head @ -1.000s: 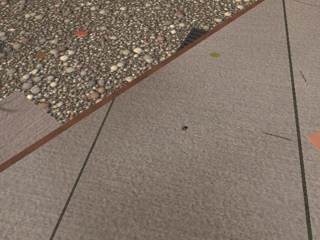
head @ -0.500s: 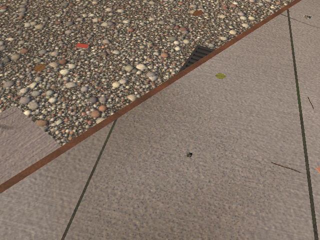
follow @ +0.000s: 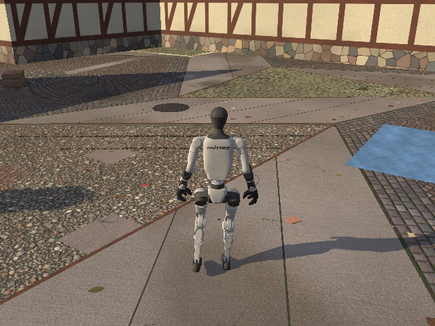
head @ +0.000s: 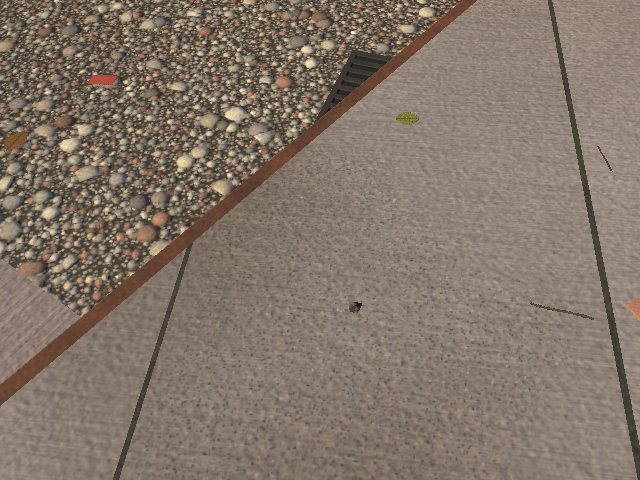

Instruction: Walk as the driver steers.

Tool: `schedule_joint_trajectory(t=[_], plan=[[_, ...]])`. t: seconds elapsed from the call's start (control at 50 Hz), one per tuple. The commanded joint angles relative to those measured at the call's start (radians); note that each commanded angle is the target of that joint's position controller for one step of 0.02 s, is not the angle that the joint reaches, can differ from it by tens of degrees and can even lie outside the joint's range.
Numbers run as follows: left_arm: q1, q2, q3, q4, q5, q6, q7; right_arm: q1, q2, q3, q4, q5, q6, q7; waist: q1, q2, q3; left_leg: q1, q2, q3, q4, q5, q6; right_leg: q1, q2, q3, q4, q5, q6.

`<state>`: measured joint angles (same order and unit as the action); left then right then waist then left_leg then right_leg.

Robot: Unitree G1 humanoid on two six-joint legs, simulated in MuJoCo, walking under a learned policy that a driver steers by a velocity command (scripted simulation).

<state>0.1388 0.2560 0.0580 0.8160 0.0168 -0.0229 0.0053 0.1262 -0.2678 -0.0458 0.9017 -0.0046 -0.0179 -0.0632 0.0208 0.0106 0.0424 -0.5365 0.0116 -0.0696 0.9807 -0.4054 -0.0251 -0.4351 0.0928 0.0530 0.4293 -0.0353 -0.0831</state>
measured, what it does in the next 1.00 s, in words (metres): steps on the spot: left foot, then right foot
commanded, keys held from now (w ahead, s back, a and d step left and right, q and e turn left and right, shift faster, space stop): e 0.16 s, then no key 0.64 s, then w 0.20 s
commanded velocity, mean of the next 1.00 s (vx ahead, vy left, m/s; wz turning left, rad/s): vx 0.05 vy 0.00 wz -0.20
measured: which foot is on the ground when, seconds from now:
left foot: up 0.00-0.18, down 0.20-1.00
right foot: down 0.00-0.20, up 0.22-0.54, down 0.56-1.00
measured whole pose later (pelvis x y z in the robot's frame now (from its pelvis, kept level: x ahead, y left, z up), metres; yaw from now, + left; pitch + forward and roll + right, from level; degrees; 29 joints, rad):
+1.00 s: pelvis +0.04 +0.03 +0.00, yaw -11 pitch -1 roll +0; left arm 0.30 0.23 0.05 0.91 -0.02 -0.04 0.02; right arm 0.25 -0.26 -0.06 0.95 0.03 -0.07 0.00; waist 0.00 -0.02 0.00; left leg -0.31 0.01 0.04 0.71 -0.45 0.08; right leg -0.16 0.00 0.05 0.50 -0.34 -0.01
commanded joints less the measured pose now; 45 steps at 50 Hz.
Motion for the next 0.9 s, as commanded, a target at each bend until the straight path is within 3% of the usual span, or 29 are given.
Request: schedule_joint_trajectory(t=[0.02,0.12,0.18,0.2,0.22,0.24,0.26,0.3,0.32,0.38,0.44,0.48,0.52,0.54,0.56,0.58,0.6,0.62,0.64,0.68,0.8,0.82,0.84,0.88,0.9], plan=[[-0.028,0.164,0.045,-0.090,-0.010,0.000,0.024,0.108,-0.079,-0.024,-0.023,0.000,0.012,-0.010,-0.031,-0.146,-0.159,0.076,-0.020,0.000,-0.098,0.050,-0.014,0.074,-0.243,0.329,-0.206,-0.299,-0.155],[-0.017,0.170,0.055,-0.115,-0.018,0.024,0.041,0.076,-0.083,-0.028,-0.045,0.012,0.000,0.004,-0.022,-0.156,-0.152,0.151,-0.053,-0.001,-0.262,0.066,-0.011,0.082,-0.229,0.398,-0.203,-0.342,-0.116],[-0.027,0.157,0.053,-0.134,-0.033,0.043,0.049,0.177,-0.095,-0.035,-0.021,0.020,-0.010,0.021,-0.075,-0.158,-0.146,0.327,-0.046,0.034,-0.520,0.159,0.033,0.041,-0.179,0.386,-0.164,-0.379,-0.057],[0.005,0.125,0.044,-0.135,-0.037,0.048,0.051,0.222,-0.143,-0.048,-0.016,0.004,-0.011,0.023,-0.079,-0.096,-0.151,0.438,0.067,-0.041,-0.622,0.139,0.074,-0.044,-0.119,0.319,-0.049,-0.432,-0.001],[0.004,0.072,0.035,-0.163,-0.044,0.042,0.046,0.184,-0.239,-0.070,-0.036,-0.029,-0.008,0.022,-0.033,0.197,-0.112,0.450,0.296,-0.333,-0.720,0.089,0.200,-0.227,0.044,0.103,0.239,-0.494,0.041],[-0.017,0.139,0.054,-0.174,-0.025,0.022,0.042,0.111,-0.212,-0.063,-0.075,-0.065,-0.013,0.023,-0.043,0.270,-0.092,0.332,0.396,-0.494,-0.772,0.174,0.298,-0.260,0.045,0.125,0.446,-0.537,0.072],[0.035,0.187,0.072,-0.142,-0.023,0.018,0.035,0.027,-0.164,-0.050,-0.114,-0.058,-0.020,0.017,0.000,0.184,-0.098,0.310,0.355,-0.403,-0.743,0.238,0.283,-0.217,0.033,0.163,0.585,-0.472,0.077],[0.118,0.148,0.067,-0.077,-0.014,0.035,0.039,-0.033,-0.115,-0.036,-0.135,-0.010,-0.026,0.017,0.025,0.101,-0.095,0.326,0.238,-0.229,-0.699,0.288,0.200,-0.190,0.033,0.136,0.706,-0.365,0.105],[0.127,0.120,0.060,-0.069,-0.011,0.041,0.039,-0.021,-0.099,-0.027,-0.130,0.000,-0.025,0.017,0.017,0.093,-0.079,0.319,0.222,-0.191,-0.696,0.330,0.201,-0.183,0.028,0.131,0.753,-0.340,0.121],[0.076,0.077,0.040,-0.086,-0.025,0.042,0.041,0.039,-0.066,-0.011,-0.105,-0.007,-0.020,0.018,-0.012,0.121,-0.060,0.361,0.175,-0.112,-0.695,0.350,0.211,-0.149,-0.015,0.084,0.622,-0.297,0.154],[-0.007,0.039,0.012,-0.111,-0.022,0.038,0.035,0.072,-0.112,-0.017,-0.087,-0.004,-0.014,0.016,-0.056,0.169,-0.063,0.385,0.173,-0.093,-0.679,0.374,0.211,-0.016,-0.086,-0.007,0.340,-0.325,0.175],[-0.013,0.063,0.014,-0.112,-0.031,0.036,0.030,0.111,-0.154,-0.028,-0.075,-0.001,-0.008,0.021,-0.076,0.186,-0.063,0.386,0.191,-0.117,-0.651,0.407,0.226,0.064,-0.074,-0.048,0.223,-0.376,0.171],[0.046,0.074,0.019,-0.081,-0.035,0.033,0.028,0.102,-0.149,-0.025,-0.072,0.016,-0.004,0.025,-0.042,0.165,-0.058,0.378,0.188,-0.121,-0.609,0.486,0.217,0.166,-0.068,-0.064,0.005,-0.214,0.139],[0.060,0.085,0.021,-0.070,-0.028,0.034,0.027,0.125,-0.139,-0.022,-0.061,0.025,-0.007,0.029,-0.033,0.145,-0.054,0.360,0.176,-0.115,-0.593,0.520,0.190,0.231,-0.074,-0.047,-0.103,-0.107,0.114],[0.079,0.116,0.026,-0.070,-0.020,0.036,0.033,0.144,-0.127,-0.017,-0.056,0.021,-0.018,0.033,-0.033,0.110,-0.089,0.313,0.167,-0.108,-0.575,0.507,0.146,0.339,-0.124,0.014,-0.110,-0.002,0.085],[0.111,0.178,0.037,-0.067,-0.012,0.041,0.041,0.161,-0.098,-0.008,-0.068,-0.007,-0.035,0.046,-0.059,-0.017,-0.159,0.239,0.108,-0.042,-0.503,0.435,0.099,0.471,-0.220,0.092,-0.009,0.275,0.049],[0.093,0.162,0.037,-0.044,-0.016,0.046,0.033,0.170,-0.052,-0.002,-0.064,-0.007,-0.046,0.052,-0.081,-0.153,-0.173,0.254,0.033,0.052,-0.525,0.282,0.049,0.402,-0.223,0.085,0.021,0.177,-0.002],[0.062,0.096,0.023,-0.058,-0.016,0.043,0.022,0.100,-0.073,-0.002,-0.064,-0.012,-0.046,0.050,-0.041,-0.118,-0.138,0.289,0.021,0.070,-0.505,0.245,0.014,0.331,-0.200,0.087,-0.005,0.052,-0.005],[0.052,0.066,0.013,-0.050,-0.004,0.039,0.018,0.066,-0.072,-0.004,-0.065,-0.009,-0.040,0.049,-0.037,-0.101,-0.112,0.296,0.020,0.074,-0.502,0.248,0.005,0.288,-0.189,0.084,-0.020,-0.023,0.009],[0.035,0.081,0.014,-0.046,-0.003,0.025,0.014,0.074,-0.076,-0.008,-0.051,-0.006,-0.020,0.039,-0.042,-0.095,-0.053,0.305,0.021,0.072,-0.497,0.271,0.009,0.222,-0.165,0.068,-0.023,-0.067,0.030],[0.051,0.074,0.005,-0.004,-0.009,0.006,0.017,0.096,-0.070,-0.014,-0.006,-0.004,-0.004,0.030,-0.049,-0.059,-0.021,0.341,0.026,0.067,-0.500,0.278,0.014,0.169,-0.147,0.056,-0.019,-0.119,0.042],[0.076,0.078,0.007,0.013,-0.012,0.007,0.018,0.113,-0.064,-0.014,0.010,-0.002,-0.002,0.030,-0.045,-0.063,-0.042,0.343,0.005,0.093,-0.484,0.173,0.015,0.180,-0.138,0.052,-0.028,-0.246,0.034],[0.097,0.109,0.018,0.022,-0.021,0.011,0.020,0.113,-0.068,-0.018,0.017,0.008,-0.001,0.030,-0.030,-0.081,-0.022,0.294,-0.030,0.132,-0.430,0.023,0.022,0.178,-0.145,0.078,-0.052,-0.454,0.007],[0.152,0.159,0.030,0.030,-0.030,0.007,0.019,0.055,-0.053,-0.017,-0.011,0.023,-0.015,0.033,0.008,-0.174,0.059,0.127,-0.054,0.159,-0.278,-0.091,0.040,0.172,-0.277,0.293,-0.197,-0.807,-0.086],[0.160,0.178,0.036,0.035,-0.034,-0.005,0.020,0.027,-0.047,-0.016,-0.031,0.032,-0.030,0.038,0.015,-0.209,0.106,0.078,-0.027,0.121,-0.199,-0.075,0.063,0.153,-0.357,0.421,-0.255,-0.846,-0.138]])
Keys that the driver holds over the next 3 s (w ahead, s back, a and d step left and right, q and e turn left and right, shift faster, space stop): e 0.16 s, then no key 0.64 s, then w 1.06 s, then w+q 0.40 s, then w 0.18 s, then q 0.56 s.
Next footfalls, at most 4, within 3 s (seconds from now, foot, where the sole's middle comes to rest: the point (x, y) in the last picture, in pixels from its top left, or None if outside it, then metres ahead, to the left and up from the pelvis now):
0.20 left None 0.09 0.14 -0.77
0.56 right None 0.02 -0.11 -0.77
1.56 right None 0.44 -0.16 -0.77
2.10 left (339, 326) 0.79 0.02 -0.77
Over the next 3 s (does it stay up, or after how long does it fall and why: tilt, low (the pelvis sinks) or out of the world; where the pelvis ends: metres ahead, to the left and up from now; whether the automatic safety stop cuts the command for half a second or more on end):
stays up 0.98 -0.06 0.01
